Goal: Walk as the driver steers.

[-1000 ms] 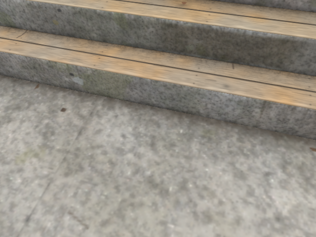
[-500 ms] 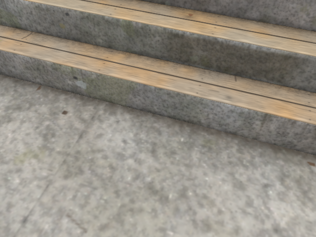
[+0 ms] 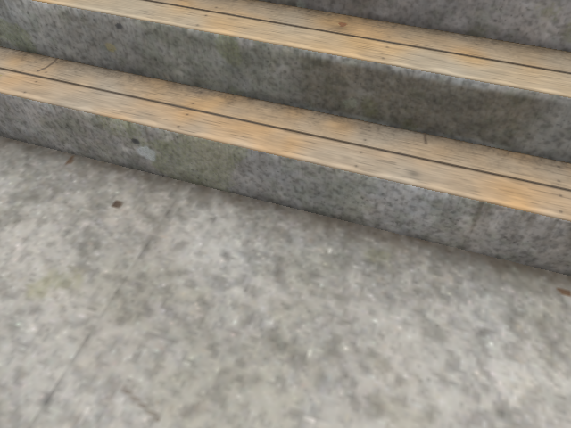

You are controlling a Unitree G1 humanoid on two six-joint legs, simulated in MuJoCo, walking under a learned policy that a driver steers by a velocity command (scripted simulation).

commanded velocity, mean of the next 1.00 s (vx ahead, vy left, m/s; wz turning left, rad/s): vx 0.19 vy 0.00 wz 0.00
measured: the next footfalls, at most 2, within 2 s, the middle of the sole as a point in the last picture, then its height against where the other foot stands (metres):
left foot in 1.08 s outside the picture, level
right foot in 1.64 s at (377, 364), level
